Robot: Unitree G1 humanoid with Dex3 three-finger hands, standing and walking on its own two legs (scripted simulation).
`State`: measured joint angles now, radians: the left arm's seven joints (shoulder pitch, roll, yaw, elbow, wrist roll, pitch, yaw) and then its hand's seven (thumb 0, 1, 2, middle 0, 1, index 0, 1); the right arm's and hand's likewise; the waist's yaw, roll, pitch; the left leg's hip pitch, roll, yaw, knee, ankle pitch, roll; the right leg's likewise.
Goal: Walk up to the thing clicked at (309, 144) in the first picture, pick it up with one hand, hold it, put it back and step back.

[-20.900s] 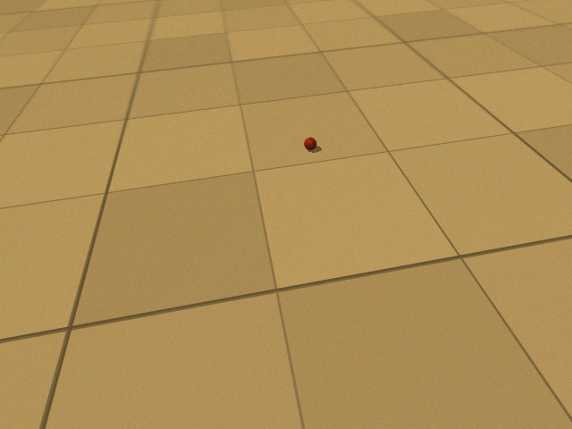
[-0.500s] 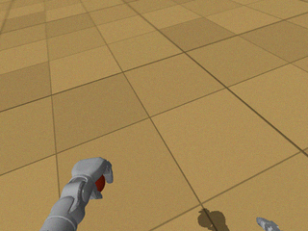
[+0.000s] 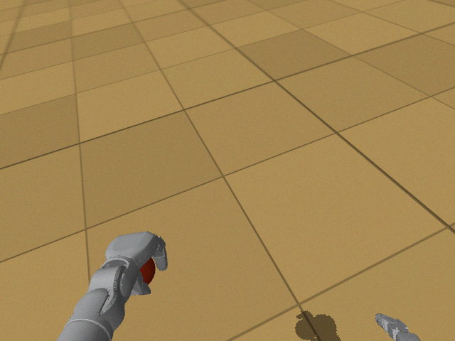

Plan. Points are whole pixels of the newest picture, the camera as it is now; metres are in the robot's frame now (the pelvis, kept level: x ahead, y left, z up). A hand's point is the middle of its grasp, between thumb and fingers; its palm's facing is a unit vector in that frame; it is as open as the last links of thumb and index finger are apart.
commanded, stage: hold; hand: left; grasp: from above
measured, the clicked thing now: (136, 270) +0.31 +0.24 -0.06
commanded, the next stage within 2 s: crouch in 0.42 s
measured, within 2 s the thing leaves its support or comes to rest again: neither
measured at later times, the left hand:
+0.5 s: hand (139, 271) +0.29 +0.22 -0.04, palm faces -0.46 -0.08 -0.88, open 7.3 cm
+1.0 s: hand (147, 293) +0.29 +0.24 -0.14, palm faces -0.48 -0.01 -0.88, open 7.4 cm
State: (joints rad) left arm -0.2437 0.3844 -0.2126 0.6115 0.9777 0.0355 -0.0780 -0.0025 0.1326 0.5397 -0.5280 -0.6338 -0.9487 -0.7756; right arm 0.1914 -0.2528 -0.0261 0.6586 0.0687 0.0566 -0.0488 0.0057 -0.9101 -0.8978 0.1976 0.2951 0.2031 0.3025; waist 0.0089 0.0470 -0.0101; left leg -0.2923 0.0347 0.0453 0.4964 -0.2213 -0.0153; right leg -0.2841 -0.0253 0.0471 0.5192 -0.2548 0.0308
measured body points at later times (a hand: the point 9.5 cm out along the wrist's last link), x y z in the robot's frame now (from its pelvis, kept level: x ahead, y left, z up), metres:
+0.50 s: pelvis +0.00 +0.00 +0.00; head +0.01 -0.02 +0.45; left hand +0.31 +0.22 +0.01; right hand +0.15 -0.25 -0.11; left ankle +0.02 +0.13 -0.74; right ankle +0.01 -0.14 -0.74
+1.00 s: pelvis -0.01 +0.00 -0.04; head +0.06 +0.01 +0.40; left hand +0.31 +0.24 -0.09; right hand +0.11 -0.28 -0.16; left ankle +0.02 +0.13 -0.74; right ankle +0.01 -0.14 -0.74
